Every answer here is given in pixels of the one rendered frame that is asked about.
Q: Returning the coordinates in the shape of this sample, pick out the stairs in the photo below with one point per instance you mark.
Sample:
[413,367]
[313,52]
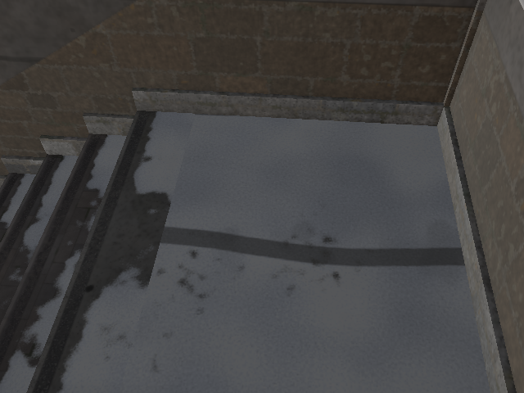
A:
[45,219]

